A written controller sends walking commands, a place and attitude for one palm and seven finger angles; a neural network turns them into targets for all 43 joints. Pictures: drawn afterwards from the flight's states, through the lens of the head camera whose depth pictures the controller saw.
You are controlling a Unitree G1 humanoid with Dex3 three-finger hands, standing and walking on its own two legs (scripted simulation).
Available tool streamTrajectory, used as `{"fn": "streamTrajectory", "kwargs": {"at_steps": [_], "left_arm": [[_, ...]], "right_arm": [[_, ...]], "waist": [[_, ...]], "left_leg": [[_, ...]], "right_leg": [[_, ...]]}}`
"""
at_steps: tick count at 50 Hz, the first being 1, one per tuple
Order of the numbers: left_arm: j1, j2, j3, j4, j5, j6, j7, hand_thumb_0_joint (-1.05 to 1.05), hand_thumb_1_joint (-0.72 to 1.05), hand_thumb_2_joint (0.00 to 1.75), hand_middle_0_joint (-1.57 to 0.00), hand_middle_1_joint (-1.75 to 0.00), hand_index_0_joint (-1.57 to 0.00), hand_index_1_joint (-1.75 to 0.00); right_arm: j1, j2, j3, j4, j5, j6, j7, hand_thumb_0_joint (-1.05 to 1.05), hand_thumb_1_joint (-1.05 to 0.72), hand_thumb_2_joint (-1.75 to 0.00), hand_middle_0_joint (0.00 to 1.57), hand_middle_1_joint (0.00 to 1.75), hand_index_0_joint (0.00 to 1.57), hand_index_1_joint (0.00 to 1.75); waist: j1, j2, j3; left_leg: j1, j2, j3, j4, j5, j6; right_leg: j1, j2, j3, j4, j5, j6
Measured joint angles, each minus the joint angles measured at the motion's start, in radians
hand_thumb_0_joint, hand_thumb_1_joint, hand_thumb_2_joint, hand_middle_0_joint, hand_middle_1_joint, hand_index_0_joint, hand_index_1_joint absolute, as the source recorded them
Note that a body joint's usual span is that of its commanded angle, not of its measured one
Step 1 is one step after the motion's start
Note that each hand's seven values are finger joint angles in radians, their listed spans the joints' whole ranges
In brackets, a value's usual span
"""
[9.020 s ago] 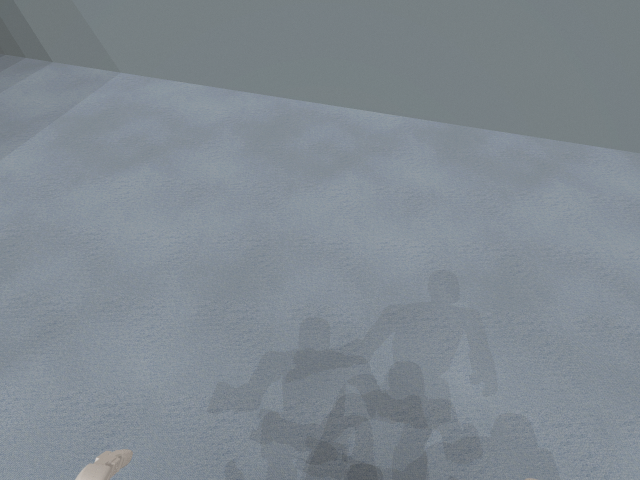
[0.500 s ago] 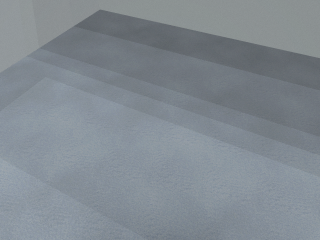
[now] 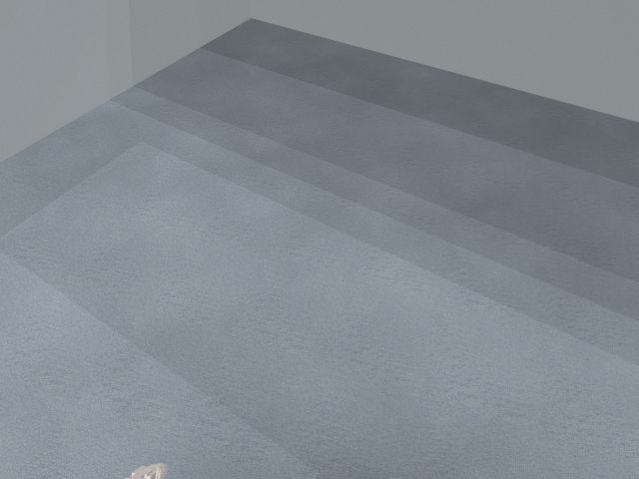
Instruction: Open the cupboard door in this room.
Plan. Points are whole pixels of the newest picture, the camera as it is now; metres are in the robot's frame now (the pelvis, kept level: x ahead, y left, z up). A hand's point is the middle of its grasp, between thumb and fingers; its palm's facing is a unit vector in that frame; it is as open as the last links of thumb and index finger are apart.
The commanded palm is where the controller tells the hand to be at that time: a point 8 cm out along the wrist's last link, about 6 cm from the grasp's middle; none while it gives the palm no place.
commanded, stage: turn or walk to find it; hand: left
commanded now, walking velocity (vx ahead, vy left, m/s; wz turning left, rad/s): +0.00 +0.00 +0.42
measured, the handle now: out of the picture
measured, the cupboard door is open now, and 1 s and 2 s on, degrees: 0 0 0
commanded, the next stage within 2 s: stand and wait in 1.30 s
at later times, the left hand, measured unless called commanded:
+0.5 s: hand out of the picture -0.04 +0.16 -0.16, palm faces +0.28 -0.92 -0.27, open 7.3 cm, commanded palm none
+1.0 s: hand out of the picture -0.08 +0.22 -0.16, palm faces +0.44 -0.87 -0.24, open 7.4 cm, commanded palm none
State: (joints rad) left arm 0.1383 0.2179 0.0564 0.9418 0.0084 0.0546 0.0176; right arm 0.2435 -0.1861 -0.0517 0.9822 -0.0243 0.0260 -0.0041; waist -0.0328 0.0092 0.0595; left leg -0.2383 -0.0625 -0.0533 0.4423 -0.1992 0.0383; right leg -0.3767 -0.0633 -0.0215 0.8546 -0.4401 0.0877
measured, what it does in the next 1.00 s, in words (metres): steps on the spot, turning left: right foot, then left foot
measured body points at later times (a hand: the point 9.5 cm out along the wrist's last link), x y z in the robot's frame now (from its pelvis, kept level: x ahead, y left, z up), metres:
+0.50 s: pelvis -0.04 -0.04 +0.00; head -0.01 -0.06 +0.45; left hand -0.05 +0.21 -0.14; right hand +0.06 -0.29 -0.16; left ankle -0.10 +0.11 -0.68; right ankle -0.01 -0.13 -0.74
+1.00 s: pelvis -0.08 -0.01 +0.00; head -0.06 +0.01 +0.45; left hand -0.11 +0.26 -0.14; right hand +0.09 -0.20 -0.14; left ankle -0.10 +0.09 -0.74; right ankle -0.02 -0.15 -0.69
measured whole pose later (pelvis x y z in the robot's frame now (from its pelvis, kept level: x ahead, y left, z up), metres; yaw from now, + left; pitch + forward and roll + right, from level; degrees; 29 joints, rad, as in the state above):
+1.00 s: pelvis -0.08 -0.01 +0.00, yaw +25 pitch -1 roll -1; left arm 0.16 0.23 0.06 0.95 0.01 0.06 0.01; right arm 0.19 -0.19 -0.05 0.97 -0.02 0.02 0.00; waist -0.01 -0.01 0.06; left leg -0.23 -0.04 -0.03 0.45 -0.21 0.04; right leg -0.40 -0.08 -0.03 0.92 -0.44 0.09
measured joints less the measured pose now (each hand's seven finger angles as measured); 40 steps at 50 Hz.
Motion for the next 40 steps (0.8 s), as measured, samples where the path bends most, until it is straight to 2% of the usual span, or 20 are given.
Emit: {"fn": "streamTrajectory", "kwargs": {"at_steps": [2, 4, 5, 6, 8, 10, 12, 16, 21, 26, 29, 31, 32, 33, 35, 37, 40], "left_arm": [[-0.015, -0.012, -0.006, -0.014, -0.004, -0.009, 0.000, 0.00, 0.91, 0.90, -0.20, -0.30, -0.20, -0.30], [-0.020, -0.020, -0.012, -0.028, -0.006, -0.024, -0.001, 0.00, 0.91, 0.90, -0.20, -0.30, -0.20, -0.30], [-0.024, -0.033, -0.015, -0.029, -0.003, -0.034, 0.001, 0.00, 0.91, 0.90, -0.20, -0.30, -0.20, -0.30], [-0.023, -0.043, -0.020, -0.031, 0.001, -0.041, 0.001, 0.00, 0.91, 0.90, -0.20, -0.30, -0.20, -0.30], [-0.009, -0.057, -0.030, -0.037, 0.004, -0.047, 0.001, 0.00, 0.91, 0.90, -0.20, -0.30, -0.20, -0.30], [0.010, -0.067, -0.031, -0.036, 0.003, -0.045, 0.003, 0.00, 0.91, 0.90, -0.20, -0.30, -0.20, -0.30], [0.026, -0.074, -0.033, -0.027, 0.002, -0.042, 0.004, 0.00, 0.91, 0.90, -0.20, -0.30, -0.20, -0.30], [0.055, -0.083, -0.034, -0.013, 0.001, -0.048, 0.004, 0.00, 0.91, 0.90, -0.20, -0.30, -0.20, -0.30], [0.088, -0.070, -0.024, 0.001, 0.009, -0.052, 0.008, 0.00, 0.92, 0.90, -0.20, -0.30, -0.21, -0.30], [0.113, -0.045, -0.017, 0.021, 0.019, -0.046, 0.003, 0.00, 0.91, 0.90, -0.20, -0.30, -0.20, -0.30], [0.126, -0.022, -0.009, 0.033, 0.022, -0.041, 0.001, 0.00, 0.91, 0.90, -0.20, -0.30, -0.20, -0.30], [0.137, -0.005, -0.003, 0.043, 0.018, -0.035, 0.000, 0.00, 0.91, 0.90, -0.20, -0.30, -0.20, -0.30], [0.143, 0.006, 0.001, 0.046, 0.013, -0.028, -0.001, 0.00, 0.91, 0.90, -0.20, -0.30, -0.20, -0.30], [0.143, 0.019, 0.005, 0.053, 0.010, -0.018, 0.000, 0.00, 0.91, 0.90, -0.20, -0.30, -0.20, -0.30], [0.144, 0.035, 0.008, 0.064, 0.009, 0.008, 0.003, 0.00, 0.91, 0.90, -0.20, -0.30, -0.20, -0.30], [0.135, 0.040, 0.010, 0.074, 0.011, 0.023, 0.000, 0.00, 0.91, 0.90, -0.20, -0.30, -0.20, -0.30], [0.112, 0.039, 0.010, 0.064, 0.010, 0.016, -0.008, 0.01, 0.91, 0.90, -0.20, -0.30, -0.20, -0.30]], "right_arm": [[0.015, -0.008, -0.006, 0.008, -0.001, 0.006, 0.001, 0.00, -0.90, -0.90, 0.20, 0.30, 0.20, 0.30], [0.033, -0.015, -0.013, 0.013, 0.002, 0.012, 0.002, 0.00, -0.90, -0.90, 0.20, 0.30, 0.20, 0.30], [0.037, -0.025, -0.018, 0.019, 0.007, 0.015, 0.004, 0.00, -0.90, -0.90, 0.20, 0.30, 0.20, 0.30], [0.038, -0.033, -0.024, 0.024, 0.009, 0.020, 0.004, 0.00, -0.90, -0.90, 0.20, 0.30, 0.20, 0.30], [0.044, -0.043, -0.033, 0.029, 0.006, 0.034, 0.006, 0.00, -0.91, -0.90, 0.20, 0.30, 0.20, 0.30], [0.045, -0.053, -0.041, 0.034, 0.002, 0.045, 0.012, 0.00, -0.91, -0.90, 0.20, 0.30, 0.20, 0.30], [0.045, -0.063, -0.047, 0.034, 0.000, 0.046, 0.016, 0.00, -0.91, -0.90, 0.20, 0.30, 0.19, 0.30], [0.044, -0.075, -0.051, 0.038, 0.000, 0.050, 0.019, 0.00, -0.91, -0.90, 0.20, 0.30, 0.19, 0.30], [0.021, -0.076, -0.046, 0.046, -0.001, 0.059, 0.018, 0.00, -0.91, -0.90, 0.19, 0.30, 0.19, 0.30], [-0.031, -0.068, -0.033, 0.035, 0.007, 0.053, 0.016, 0.00, -0.91, -0.90, 0.19, 0.30, 0.19, 0.30], [-0.070, -0.058, -0.022, 0.016, 0.014, 0.040, 0.015, 0.00, -0.91, -0.90, 0.19, 0.30, 0.19, 0.30], [-0.089, -0.053, -0.015, -0.002, 0.016, 0.024, 0.016, 0.00, -0.91, -0.90, 0.19, 0.30, 0.19, 0.30], [-0.097, -0.048, -0.013, -0.009, 0.015, 0.013, 0.017, 0.00, -0.91, -0.90, 0.19, 0.30, 0.19, 0.30], [-0.107, -0.036, -0.011, -0.013, 0.013, 0.005, 0.017, 0.00, -0.91, -0.90, 0.19, 0.30, 0.19, 0.30], [-0.116, -0.020, 0.000, -0.023, 0.009, -0.003, 0.016, 0.00, -0.91, -0.90, 0.19, 0.30, 0.19, 0.30], [-0.111, -0.010, 0.007, -0.029, 0.006, -0.007, 0.009, 0.00, -0.91, -0.90, 0.20, 0.30, 0.19, 0.30], [-0.104, -0.005, 0.015, -0.025, 0.007, -0.008, 0.002, 0.00, -0.91, -0.90, 0.20, 0.30, 0.20, 0.30]], "waist": [[-0.009, 0.013, 0.001], [-0.012, 0.019, -0.003], [-0.012, 0.042, 0.000], [-0.014, 0.058, 0.005], [-0.015, 0.059, 0.000], [-0.012, 0.054, -0.006], [-0.014, 0.055, -0.008], [-0.010, 0.053, -0.008], [0.015, 0.037, -0.004], [0.044, 0.011, 0.014], [0.063, -0.010, 0.025], [0.067, -0.020, 0.024], [0.068, -0.032, 0.022], [0.074, -0.053, 0.026], [0.079, -0.067, 0.022], [0.070, -0.060, 0.010], [0.065, -0.045, 0.004]], "left_leg": [[-0.023, -0.003, -0.017, 0.019, 0.000, -0.013], [-0.053, -0.012, -0.032, 0.054, -0.008, -0.030], [-0.069, -0.004, -0.047, 0.086, -0.020, -0.040], [-0.092, -0.001, -0.054, 0.148, -0.096, -0.047], [-0.158, -0.012, -0.035, 0.344, -0.226, -0.057], [-0.212, -0.005, -0.015, 0.528, -0.234, -0.066], [-0.242, 0.019, -0.006, 0.648, -0.192, -0.078], [-0.253, 0.065, -0.008, 0.736, -0.132, -0.105], [-0.212, 0.099, 0.005, 0.679, -0.158, -0.120], [-0.131, 0.108, 0.058, 0.481, -0.236, -0.114], [-0.072, 0.099, 0.094, 0.333, -0.248, -0.100], [-0.014, 0.091, 0.116, 0.186, -0.163, -0.089], [0.004, 0.081, 0.120, 0.136, -0.118, -0.051], [0.000, 0.067, 0.127, 0.144, -0.116, -0.023], [0.001, 0.062, 0.127, 0.151, -0.129, -0.004], [0.011, 0.062, 0.109, 0.120, -0.116, 0.000], [0.028, 0.055, 0.082, 0.060, -0.073, 0.005]], "right_leg": [[0.042, 0.015, -0.003, -0.110, 0.020, -0.008], [0.106, 0.022, -0.012, -0.269, 0.114, -0.016], [0.121, 0.036, -0.028, -0.302, 0.144, -0.048], [0.123, 0.042, -0.042, -0.298, 0.148, -0.080], [0.130, 0.027, -0.063, -0.293, 0.139, -0.118], [0.149, 0.013, -0.079, -0.317, 0.145, -0.128], [0.169, 0.007, -0.098, -0.345, 0.159, -0.130], [0.189, -0.003, -0.141, -0.372, 0.173, -0.133], [0.182, -0.022, -0.185, -0.367, 0.173, -0.133], [0.158, -0.054, -0.222, -0.337, 0.168, -0.119], [0.134, -0.076, -0.241, -0.299, 0.159, -0.103], [0.113, -0.092, -0.255, -0.254, 0.142, -0.085], [0.095, -0.107, -0.256, -0.216, 0.126, -0.075], [0.069, -0.114, -0.225, -0.155, 0.056, -0.057], [0.012, -0.086, -0.149, -0.006, -0.056, -0.039], [-0.030, -0.060, -0.104, 0.113, -0.059, -0.028], [-0.066, -0.042, -0.060, 0.199, -0.001, -0.014]]}}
